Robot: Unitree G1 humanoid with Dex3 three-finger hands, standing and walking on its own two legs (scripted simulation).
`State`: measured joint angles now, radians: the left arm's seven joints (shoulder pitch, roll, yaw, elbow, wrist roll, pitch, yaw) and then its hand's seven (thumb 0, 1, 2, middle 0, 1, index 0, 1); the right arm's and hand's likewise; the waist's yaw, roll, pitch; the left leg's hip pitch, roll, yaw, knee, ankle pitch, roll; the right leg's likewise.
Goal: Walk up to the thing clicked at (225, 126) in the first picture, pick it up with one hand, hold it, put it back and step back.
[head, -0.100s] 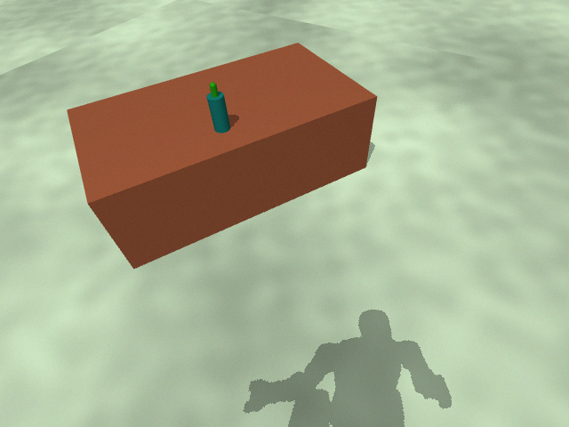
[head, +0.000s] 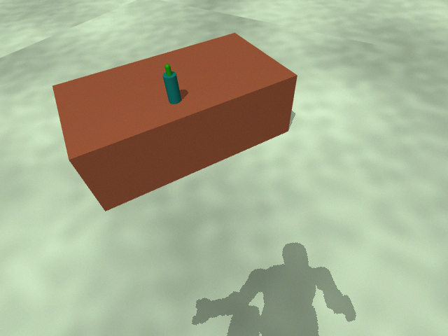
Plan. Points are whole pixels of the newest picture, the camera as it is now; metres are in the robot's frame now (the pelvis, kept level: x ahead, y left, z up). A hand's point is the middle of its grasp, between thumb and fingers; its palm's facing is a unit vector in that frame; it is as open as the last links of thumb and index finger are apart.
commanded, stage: stand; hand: right
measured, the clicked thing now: (171, 83) +1.29 +0.32 -0.26
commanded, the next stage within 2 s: walk up in 1.02 s
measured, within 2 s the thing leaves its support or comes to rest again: neither
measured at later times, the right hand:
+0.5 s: hand out of the picture +0.09 -0.25 -0.16, palm faces -0.04 +0.94 -0.34, open 7.4 cm
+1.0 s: hand out of the picture +0.09 -0.24 -0.16, palm faces -0.04 +0.94 -0.34, open 7.4 cm
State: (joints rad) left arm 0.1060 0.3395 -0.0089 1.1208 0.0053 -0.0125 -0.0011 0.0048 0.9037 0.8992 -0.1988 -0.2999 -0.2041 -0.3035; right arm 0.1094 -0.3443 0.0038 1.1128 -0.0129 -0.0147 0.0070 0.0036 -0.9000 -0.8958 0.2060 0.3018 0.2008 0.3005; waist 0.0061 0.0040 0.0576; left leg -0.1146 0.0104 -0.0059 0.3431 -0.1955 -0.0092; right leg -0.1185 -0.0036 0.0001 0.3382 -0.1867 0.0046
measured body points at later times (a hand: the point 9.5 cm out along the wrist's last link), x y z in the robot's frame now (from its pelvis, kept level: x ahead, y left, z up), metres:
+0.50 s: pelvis +0.01 +0.00 +0.00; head +0.02 +0.00 +0.45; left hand +0.08 +0.30 -0.13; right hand +0.09 -0.30 -0.13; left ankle +0.00 +0.12 -0.75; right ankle +0.00 -0.12 -0.75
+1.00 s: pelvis +0.01 +0.01 +0.00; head +0.02 +0.01 +0.45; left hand +0.08 +0.30 -0.13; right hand +0.09 -0.29 -0.13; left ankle +0.00 +0.12 -0.75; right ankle +0.00 -0.12 -0.75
